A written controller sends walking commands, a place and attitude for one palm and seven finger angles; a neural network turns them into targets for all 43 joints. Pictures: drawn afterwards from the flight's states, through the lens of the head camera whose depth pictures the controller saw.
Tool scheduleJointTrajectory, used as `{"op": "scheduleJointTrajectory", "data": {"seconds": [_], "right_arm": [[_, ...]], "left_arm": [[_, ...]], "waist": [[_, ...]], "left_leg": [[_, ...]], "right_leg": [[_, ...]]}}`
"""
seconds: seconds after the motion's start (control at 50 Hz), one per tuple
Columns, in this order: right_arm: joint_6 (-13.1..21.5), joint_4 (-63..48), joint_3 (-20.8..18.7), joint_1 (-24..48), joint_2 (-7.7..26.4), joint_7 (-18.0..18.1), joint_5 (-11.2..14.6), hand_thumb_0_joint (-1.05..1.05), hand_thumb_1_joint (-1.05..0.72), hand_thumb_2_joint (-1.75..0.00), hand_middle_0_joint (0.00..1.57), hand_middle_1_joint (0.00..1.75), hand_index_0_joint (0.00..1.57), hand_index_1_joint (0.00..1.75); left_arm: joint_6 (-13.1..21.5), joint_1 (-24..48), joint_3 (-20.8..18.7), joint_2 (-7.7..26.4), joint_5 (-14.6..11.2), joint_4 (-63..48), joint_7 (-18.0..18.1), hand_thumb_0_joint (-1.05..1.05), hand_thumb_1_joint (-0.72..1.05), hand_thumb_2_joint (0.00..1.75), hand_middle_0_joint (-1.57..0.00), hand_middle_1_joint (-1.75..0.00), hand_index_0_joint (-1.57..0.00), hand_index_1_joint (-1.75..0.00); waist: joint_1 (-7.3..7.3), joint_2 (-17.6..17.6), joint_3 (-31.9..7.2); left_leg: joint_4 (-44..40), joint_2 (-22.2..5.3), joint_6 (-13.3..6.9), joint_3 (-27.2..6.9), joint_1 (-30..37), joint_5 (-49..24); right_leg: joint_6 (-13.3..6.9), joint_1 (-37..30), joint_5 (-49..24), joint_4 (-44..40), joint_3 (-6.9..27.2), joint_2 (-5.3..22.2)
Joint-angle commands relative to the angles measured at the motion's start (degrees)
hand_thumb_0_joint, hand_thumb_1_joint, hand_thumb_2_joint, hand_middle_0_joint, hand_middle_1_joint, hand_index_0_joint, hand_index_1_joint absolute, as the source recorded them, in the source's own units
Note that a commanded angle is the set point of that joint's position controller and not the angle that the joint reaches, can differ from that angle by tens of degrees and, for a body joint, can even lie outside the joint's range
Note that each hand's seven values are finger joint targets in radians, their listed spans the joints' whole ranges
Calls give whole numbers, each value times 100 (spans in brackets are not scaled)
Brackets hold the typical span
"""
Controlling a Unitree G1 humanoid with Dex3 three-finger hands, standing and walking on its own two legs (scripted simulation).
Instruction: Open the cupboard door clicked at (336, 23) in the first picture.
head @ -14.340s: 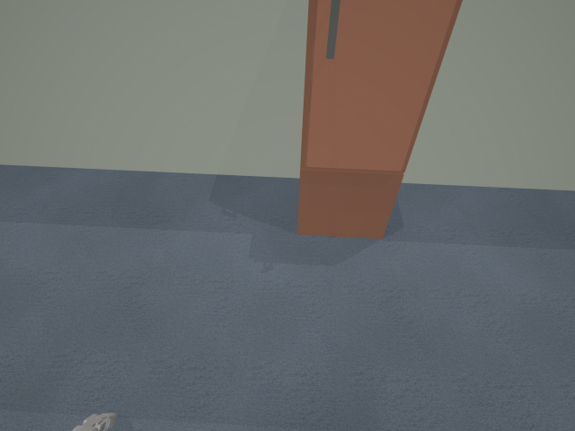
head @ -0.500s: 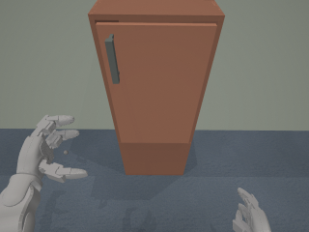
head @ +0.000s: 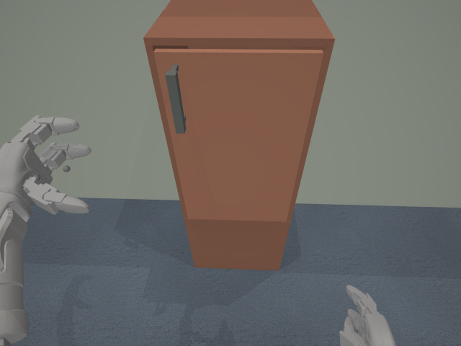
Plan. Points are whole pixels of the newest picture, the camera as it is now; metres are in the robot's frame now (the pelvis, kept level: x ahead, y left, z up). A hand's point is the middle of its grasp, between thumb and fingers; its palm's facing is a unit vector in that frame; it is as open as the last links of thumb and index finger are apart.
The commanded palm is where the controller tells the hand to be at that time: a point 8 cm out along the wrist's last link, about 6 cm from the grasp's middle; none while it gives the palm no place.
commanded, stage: raise the hand with hooked fingers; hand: left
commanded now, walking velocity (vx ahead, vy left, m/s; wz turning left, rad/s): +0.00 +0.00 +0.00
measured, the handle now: (178, 99) +0.58 +0.19 +0.15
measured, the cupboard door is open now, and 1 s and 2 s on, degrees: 0 0 0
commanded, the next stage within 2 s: move the hooked fingers beside the handle in 0.40 s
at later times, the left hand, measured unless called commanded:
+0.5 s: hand (86, 181) +0.29 +0.26 +0.17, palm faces +0.12 -0.99 -0.04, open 14.0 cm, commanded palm +0.26 +0.30 +0.17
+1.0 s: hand (114, 153) +0.37 +0.25 +0.17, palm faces +0.09 -1.00 -0.03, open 14.0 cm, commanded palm +0.34 +0.29 +0.16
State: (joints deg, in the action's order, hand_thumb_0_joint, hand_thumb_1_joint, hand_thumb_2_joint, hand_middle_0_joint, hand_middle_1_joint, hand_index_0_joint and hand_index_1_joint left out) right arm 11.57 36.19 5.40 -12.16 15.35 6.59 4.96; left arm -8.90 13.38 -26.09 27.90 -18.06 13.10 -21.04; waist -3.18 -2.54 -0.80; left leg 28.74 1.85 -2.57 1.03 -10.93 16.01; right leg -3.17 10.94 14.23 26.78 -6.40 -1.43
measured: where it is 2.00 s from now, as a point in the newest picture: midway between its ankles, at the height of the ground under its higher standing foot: outside the picture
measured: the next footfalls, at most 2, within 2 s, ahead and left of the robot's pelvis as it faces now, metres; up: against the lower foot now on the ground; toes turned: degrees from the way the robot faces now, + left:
none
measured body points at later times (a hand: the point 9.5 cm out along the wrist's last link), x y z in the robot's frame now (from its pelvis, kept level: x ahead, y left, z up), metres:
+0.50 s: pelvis -0.01 -0.01 +0.00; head -0.02 -0.03 +0.45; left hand +0.28 +0.31 +0.18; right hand +0.18 -0.24 -0.07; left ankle +0.00 +0.09 -0.74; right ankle +0.01 -0.08 -0.74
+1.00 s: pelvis +0.00 -0.01 +0.00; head +0.00 -0.02 +0.45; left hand +0.35 +0.30 +0.17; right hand +0.15 -0.25 -0.09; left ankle +0.00 +0.09 -0.74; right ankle +0.01 -0.08 -0.74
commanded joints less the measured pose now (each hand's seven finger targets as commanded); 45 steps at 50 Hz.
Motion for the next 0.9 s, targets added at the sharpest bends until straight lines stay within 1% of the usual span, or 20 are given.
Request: {"op": "scheduleJointTrajectory", "data": {"seconds": [0.0, 0.08, 0.12, 0.14, 0.22, 0.26, 0.3, 0.36, 0.42, 0.46, 0.5, 0.54, 0.58, 0.62, 0.7, 0.74, 0.8, 0.84, 0.86, 0.88], "right_arm": [[269, -1040, -367, 731, 766, -29, 31, 0, -90, -90, 20, 30, 20, 30], [278, -1174, -374, 795, 671, -94, -50, 0, -90, -90, 20, 30, 20, 30], [304, -1145, -364, 747, 632, -91, -87, 0, -90, -90, 20, 30, 20, 30], [293, -1094, -362, 716, 639, -91, -113, 0, -90, -90, 20, 30, 20, 30], [297, -931, -359, 756, 647, -10, -16, 0, -90, -90, 20, 30, 20, 30], [281, -935, -364, 758, 679, 21, 5, 0, -90, -90, 20, 30, 20, 30], [284, -986, -373, 737, 701, 37, 6, 0, -90, -90, 20, 30, 20, 30], [272, -1058, -383, 778, 696, 15, -25, 0, -90, -90, 20, 30, 20, 30], [281, -1035, -374, 814, 660, -8, -24, 0, -90, -90, 20, 30, 20, 30], [272, -999, -362, 822, 647, -27, -30, 0, -90, -90, 20, 30, 20, 30], [259, -948, -369, 796, 653, -15, -12, 0, -90, -90, 20, 30, 20, 30], [247, -954, -363, 803, 644, -1, -1, 0, -90, -90, 20, 30, 20, 30], [233, -917, -362, 741, 667, 43, 22, 0, -90, -90, 20, 30, 20, 30], [246, -893, -369, 696, 683, 85, 17, 0, -90, -90, 20, 30, 20, 30], [248, -829, -354, 642, 693, 121, 5, 0, -90, -90, 20, 30, 20, 30], [224, -810, -357, 593, 704, 97, -20, 0, -90, -90, 20, 30, 20, 30], [206, -811, -344, 536, 696, 85, -2, 0, -90, -90, 20, 30, 20, 30], [165, -809, -356, 443, 731, 61, 0, 0, -90, -90, 20, 30, 20, 30], [152, -809, -352, 442, 745, 60, 14, 0, -90, -90, 20, 30, 20, 30], [140, -803, -378, 386, 758, 59, 15, 0, -90, -90, 20, 30, 20, 30]], "left_arm": [[-21, 1084, -137, 1123, -89, -970, -249, 0, -50, 30, -30, -120, -30, -120], [391, 1354, -751, 1677, -137, -1952, 20, 0, -50, 30, -30, -120, -30, -120], [638, 1404, -884, 1714, -112, -2121, 223, 0, -50, 30, -30, -120, -30, -120], [699, 1357, -994, 1830, -110, -2083, 296, 0, -50, 30, -30, -120, -30, -120], [518, 1432, -432, 1213, -18, -1389, 301, 0, -50, 30, -30, -120, -30, -120], [316, 1494, -189, 1097, 45, -1278, 222, 0, -50, 30, -30, -120, -30, -120], [202, 1469, -143, 1142, 72, -1365, 142, 0, -50, 30, -30, -120, -30, -120], [224, 1288, -483, 1416, -49, -1509, 51, 0, -50, 30, -30, -120, -30, -120], [405, 1309, -629, 1414, -155, -1573, 74, 0, -50, 30, -30, -120, -30, -120], [448, 1280, -665, 1416, -179, -1408, 120, 0, -50, 30, -30, -120, -30, -120], [417, 1381, -615, 1427, -104, -1263, 164, 0, -50, 30, -30, -120, -30, -120], [352, 1735, -326, 1273, -15, -1301, 186, 0, -50, 30, -30, -120, -30, -120], [321, 2096, -144, 1259, 68, -1142, 205, 0, -50, 30, -30, -120, -30, -120], [370, 2363, -83, 1262, 86, -1050, 210, 0, -50, 30, -30, -120, -30, -120], [536, 2847, -54, 1345, 102, -728, 229, 0, -50, 30, -30, -120, -30, -120], [597, 2691, -247, 1552, 109, -516, 261, 0, -50, 30, -30, -120, -30, -120], [598, 2862, -74, 1404, 183, -212, 275, 0, -50, 30, -30, -120, -30, -120], [546, 2834, -150, 1522, 219, 84, 306, 0, -50, 30, -30, -120, -30, -120], [533, 2977, 42, 1354, 232, 182, 291, 0, -50, 30, -30, -120, -30, -120], [540, 3047, -57, 1462, 245, 229, 322, 0, -50, 30, -30, -120, -30, -120]], "waist": [[60, 31, -1009], [-74, -48, -1520], [-81, -241, -1520], [-99, -53, -1428], [113, -510, -638], [147, -582, -549], [139, -379, -876], [34, 222, -1245], [15, 271, -1240], [15, 149, -1014], [60, -141, -882], [117, -394, -785], [244, -207, -779], [281, -162, -875], [309, 14, -1046], [197, -53, -1223], [223, -262, -1246], [194, -39, -1199], [275, 39, -1115], [250, 81, -1182]], "left_leg": [[-328, -172, 71, -421, 180, -1232], [-330, -151, 66, -382, 356, -1515], [-362, -144, 70, -342, 422, -1554], [-370, -156, 53, -332, 334, -1479], [-451, -163, 52, -249, 165, -826], [-454, -172, 49, -269, 155, -726], [-419, -168, 28, -299, 198, -822], [-276, -167, -1, -267, 88, -1065], [-251, -149, 12, -261, 56, -1088], [-240, -152, 24, -256, -47, -1003], [-237, -150, 28, -223, -55, -940], [-218, -157, 38, -230, 25, -913], [-274, -161, 17, -260, 33, -751], [-255, -161, 4, -288, 80, -729], [-257, -151, 5, -324, 56, -629], [-234, -158, 15, -313, 14, -797], [-292, -145, 31, -309, 59, -923], [-297, -165, 38, -322, -59, -897], [-311, -173, 17, -314, -68, -892], [-314, -175, 17, -322, -54, -904]], "right_leg": [[110, -160, -1179, -259, 466, 186], [122, -506, -1381, -232, 511, 142], [116, -494, -1395, -245, 511, 118], [133, -531, -1337, -288, 538, 108], [134, -53, -724, -484, 618, 180], [121, -10, -617, -504, 646, 213], [143, -175, -716, -452, 637, 218], [228, -527, -1108, -372, 782, 256], [245, -516, -1142, -352, 770, 248], [234, -420, -1033, -379, 839, 270], [219, -286, -937, -399, 841, 276], [193, -127, -882, -396, 843, 275], [211, -14, -648, -445, 751, 239], [211, -13, -584, -446, 771, 238], [208, -60, -454, -455, 791, 242], [187, -233, -657, -390, 802, 243], [155, -156, -910, -308, 673, 222], [153, -165, -875, -304, 653, 216], [168, -62, -905, -312, 649, 214], [167, -53, -913, -301, 632, 203]]}}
